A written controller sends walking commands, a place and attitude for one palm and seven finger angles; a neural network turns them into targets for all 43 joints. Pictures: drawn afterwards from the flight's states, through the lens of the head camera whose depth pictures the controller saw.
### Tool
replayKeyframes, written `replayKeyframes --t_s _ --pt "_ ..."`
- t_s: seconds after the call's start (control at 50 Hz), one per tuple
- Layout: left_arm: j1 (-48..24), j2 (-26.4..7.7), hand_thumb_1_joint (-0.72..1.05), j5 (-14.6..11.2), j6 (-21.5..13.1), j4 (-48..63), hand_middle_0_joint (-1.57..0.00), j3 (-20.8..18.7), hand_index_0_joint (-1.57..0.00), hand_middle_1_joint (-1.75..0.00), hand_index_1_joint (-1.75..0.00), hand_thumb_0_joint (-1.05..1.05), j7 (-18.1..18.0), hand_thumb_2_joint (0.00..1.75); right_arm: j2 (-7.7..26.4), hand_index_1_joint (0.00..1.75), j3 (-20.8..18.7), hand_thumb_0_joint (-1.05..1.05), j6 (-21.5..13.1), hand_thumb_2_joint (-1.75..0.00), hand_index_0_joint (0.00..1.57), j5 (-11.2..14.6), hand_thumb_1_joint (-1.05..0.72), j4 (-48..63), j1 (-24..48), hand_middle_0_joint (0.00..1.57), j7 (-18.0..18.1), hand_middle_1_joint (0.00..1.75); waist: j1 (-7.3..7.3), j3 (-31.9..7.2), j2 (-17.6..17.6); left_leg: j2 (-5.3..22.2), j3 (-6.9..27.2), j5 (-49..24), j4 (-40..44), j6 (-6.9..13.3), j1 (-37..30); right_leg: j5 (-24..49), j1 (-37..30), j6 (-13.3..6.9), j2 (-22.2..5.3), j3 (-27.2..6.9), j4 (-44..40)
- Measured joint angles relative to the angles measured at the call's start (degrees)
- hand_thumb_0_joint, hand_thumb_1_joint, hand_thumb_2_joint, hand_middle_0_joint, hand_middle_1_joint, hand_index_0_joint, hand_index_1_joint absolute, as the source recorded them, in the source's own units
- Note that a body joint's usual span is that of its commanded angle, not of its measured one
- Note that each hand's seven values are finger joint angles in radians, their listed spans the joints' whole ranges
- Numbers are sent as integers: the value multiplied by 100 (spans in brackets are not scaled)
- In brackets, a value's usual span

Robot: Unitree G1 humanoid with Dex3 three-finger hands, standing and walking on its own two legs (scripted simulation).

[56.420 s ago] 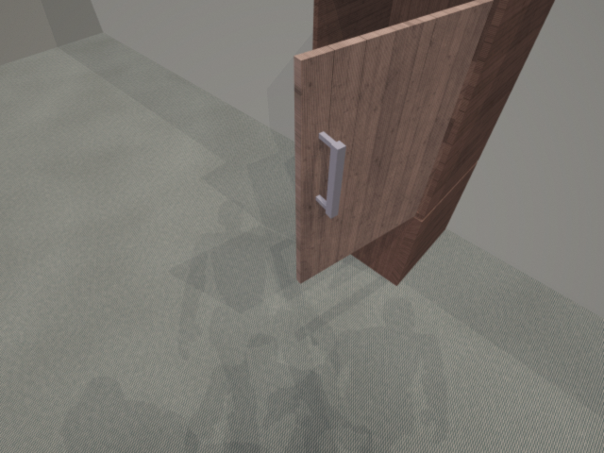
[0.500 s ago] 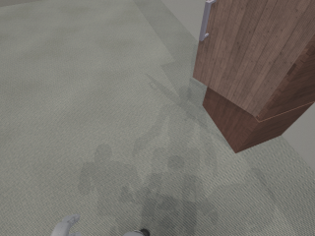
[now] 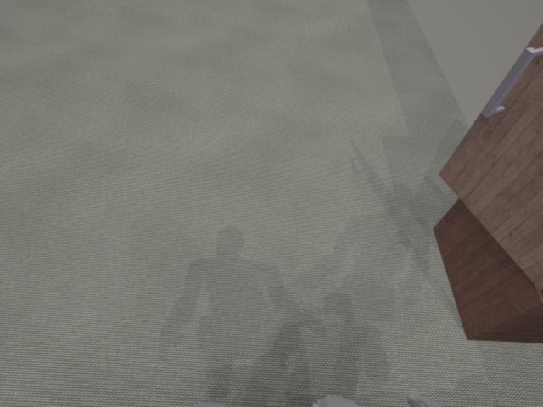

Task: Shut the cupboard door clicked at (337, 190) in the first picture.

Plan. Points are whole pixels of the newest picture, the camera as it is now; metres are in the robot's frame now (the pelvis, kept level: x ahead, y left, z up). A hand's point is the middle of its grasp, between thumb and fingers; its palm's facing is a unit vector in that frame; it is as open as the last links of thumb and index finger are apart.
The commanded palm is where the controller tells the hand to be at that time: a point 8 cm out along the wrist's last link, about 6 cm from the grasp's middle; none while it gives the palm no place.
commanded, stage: walk to a spot facing it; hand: left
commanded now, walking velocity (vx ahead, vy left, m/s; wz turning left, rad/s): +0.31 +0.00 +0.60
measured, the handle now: (513, 84) +0.81 -0.51 +0.04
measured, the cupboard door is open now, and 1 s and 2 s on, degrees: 23 23 23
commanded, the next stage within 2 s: turn to face it in 0.74 s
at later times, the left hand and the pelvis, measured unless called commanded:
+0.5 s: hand out of the picture +0.10 +0.15 -0.14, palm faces +0.37 -0.91 -0.20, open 7.4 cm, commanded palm none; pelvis +0.14 -0.03 +0.02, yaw +21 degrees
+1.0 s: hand (113, 293) +0.30 +0.31 -0.13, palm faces +0.52 -0.82 -0.24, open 7.4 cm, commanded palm none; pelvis +0.30 +0.08 +0.02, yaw +31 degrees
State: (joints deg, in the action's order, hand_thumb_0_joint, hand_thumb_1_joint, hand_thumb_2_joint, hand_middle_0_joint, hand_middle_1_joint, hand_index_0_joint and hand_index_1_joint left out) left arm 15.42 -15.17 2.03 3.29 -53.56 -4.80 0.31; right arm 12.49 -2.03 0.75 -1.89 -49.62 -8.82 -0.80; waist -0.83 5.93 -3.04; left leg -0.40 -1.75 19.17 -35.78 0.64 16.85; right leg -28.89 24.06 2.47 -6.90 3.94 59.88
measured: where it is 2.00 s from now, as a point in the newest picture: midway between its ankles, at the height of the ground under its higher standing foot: (237, 335)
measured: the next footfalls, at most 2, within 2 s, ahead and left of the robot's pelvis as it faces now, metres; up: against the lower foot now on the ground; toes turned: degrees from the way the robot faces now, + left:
right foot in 0.22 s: +0.16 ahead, -0.15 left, +0.00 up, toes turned +3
left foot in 0.66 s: +0.26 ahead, +0.17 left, +0.00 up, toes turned +33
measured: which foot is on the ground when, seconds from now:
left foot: down 0.00-0.20, up 0.22-0.64, down 0.66-1.00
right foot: up 0.00-0.20, down 0.22-0.64, up 0.66-1.00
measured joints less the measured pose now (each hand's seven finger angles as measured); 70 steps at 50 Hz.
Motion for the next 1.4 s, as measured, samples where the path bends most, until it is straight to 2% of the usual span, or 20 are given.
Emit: replayKeyframes --t_s 0.06,0.18,0.22,0.26,0.3,0.36,0.46,0.56,0.62,0.66,0.68,0.72,0.76,0.9,1.02,1.06,1.14,1.2,1.24,1.4 --pt "-137 -13 91 -2 -63 92 -20 -14 -20 -30 -30 1 95 90 -26 30 34 0 -12 -90 20 -8 -91 -110 -221 20 32 30 15 -78 121 -11 223 -155 371 -30 -194 455 322 35 71 -143 -169" --pt "-311 46 91 2 -259 388 -20 25 -19 -30 -30 1 189 90 4 30 -18 0 74 -90 20 -10 -90 -394 -588 20 8 30 115 -206 396 23 636 -18 494 -115 -420 1015 40 96 274 -91 -1864" --pt "-271 13 91 37 -417 515 -20 46 -20 -30 -30 0 187 90 8 30 -57 0 110 -90 21 32 -90 -448 -742 20 7 30 136 -307 381 -39 733 556 -128 -38 -183 1089 -266 0 309 -62 -2508" --pt "-294 140 91 36 -505 528 -20 87 -20 -30 -30 0 106 90 94 30 -127 0 179 -90 20 28 -90 -559 -734 20 8 30 122 -271 527 -63 748 1054 -1528 18 345 1203 -300 -207 301 159 -2279" --pt "-180 267 91 30 -537 478 -20 114 -20 -30 -30 0 34 90 143 30 -180 1 217 -90 20 -3 -91 -621 -672 20 -25 30 124 -300 540 -52 541 776 -2744 13 885 1159 -507 -286 246 308 -2410" --pt "7 436 91 26 -558 257 -20 136 -20 -30 -30 0 -20 90 152 30 -226 1 193 -90 20 -9 -91 -565 -569 20 -102 30 231 -356 497 171 197 39 -3301 -86 1407 1269 -986 -271 174 575 -3019" --pt "211 633 91 21 -663 -22 -20 188 -20 -30 -30 0 -33 90 62 30 -218 1 154 -90 20 14 -91 -429 -348 20 -186 30 241 -267 347 420 -126 -367 -2454 -149 1687 1304 -1705 -193 70 1107 -3773" --pt "423 678 91 24 -698 -205 -20 195 -20 -30 -30 0 -28 90 -6 30 -134 1 133 -90 20 10 -91 -326 65 20 -260 30 26 -8 243 469 -409 -358 -1096 -26 1533 960 -2202 6 -27 1585 -3814" --pt "618 606 91 14 -656 -311 -21 171 -20 -30 -30 0 -9 90 -24 30 -81 1 43 -90 20 -1 -91 -179 316 20 -269 30 -83 128 113 292 -625 -182 -366 160 1172 513 -2345 192 -264 1742 -3347" --pt "830 591 91 -29 -569 -363 -21 147 -20 -30 -30 0 42 90 67 30 -48 1 -110 -90 20 -29 -91 14 374 20 -249 30 -65 67 214 239 -605 -810 87 403 877 155 -1942 181 -445 1580 -2014" --pt "800 524 91 -45 -474 -391 -21 139 -20 -30 -30 0 71 90 64 30 -57 0 -195 -90 20 -17 -91 57 421 20 -194 30 -23 106 198 201 -581 -923 -213 465 966 30 -1552 137 -455 1166 -1021" --pt "579 339 91 -47 -313 -384 -21 87 -20 -30 -30 1 49 90 14 30 -5 0 -278 -90 20 11 -91 82 413 20 -91 30 -42 184 70 85 -558 -521 -502 449 909 23 -763 59 -316 393 498" --pt "277 216 91 -26 -266 -305 -20 11 -20 -30 -30 1 28 90 -17 30 30 0 -292 -90 20 20 -91 47 295 20 -4 30 -50 172 32 -19 -479 -343 -316 394 703 319 -126 44 -227 53 1037" --pt "-580 109 92 9 -333 271 -20 -38 -19 -30 -30 1 52 90 -151 30 77 0 -221 -90 20 28 -91 -373 -240 20 90 30 62 -40 166 -188 -89 -564 768 340 -139 1249 878 133 -108 -317 -180" --pt "-784 227 92 -16 -374 263 -20 139 -19 -30 -30 0 2 90 -318 30 92 0 -192 -90 20 38 -91 -772 -573 20 163 30 125 -170 247 -84 -115 -225 974 146 -823 1887 321 -16 211 -214 -1973" --pt "-677 278 91 -17 -394 214 -20 188 -19 -30 -30 0 18 90 -347 30 94 0 -149 -90 20 53 -91 -870 -656 20 168 30 106 -213 240 -34 -245 116 697 50 -951 2224 -113 -85 343 -156 -2554" --pt "-541 563 91 -20 -444 28 -20 276 -19 -30 -30 0 10 90 -213 30 22 0 7 -90 20 108 -91 -925 -468 20 191 30 130 -97 546 144 -156 1157 -974 -115 -373 1620 -264 -395 690 -221 -2577" --pt "-468 718 92 -39 -352 -63 -20 253 -20 -30 -30 0 -59 90 -170 30 11 0 71 -90 20 148 -91 -859 -301 20 220 30 132 1 509 101 -16 1154 -2097 -230 266 1846 -429 -411 783 -332 -2938" --pt "-415 690 94 -33 -282 -81 -21 156 -20 -30 -30 0 -115 90 -168 30 1 0 107 -90 20 141 -91 -779 -249 20 225 30 104 -33 431 140 0 971 -2184 -284 529 1947 -513 -410 817 -411 -3182" --pt "-216 394 93 -42 -60 -92 -21 -2 -20 -30 -30 0 -39 90 -129 30 5 0 8 -90 20 134 -91 -385 -104 20 252 30 -5 -232 208 234 87 -155 323 -242 90 1856 -376 -215 1003 -886 -3042"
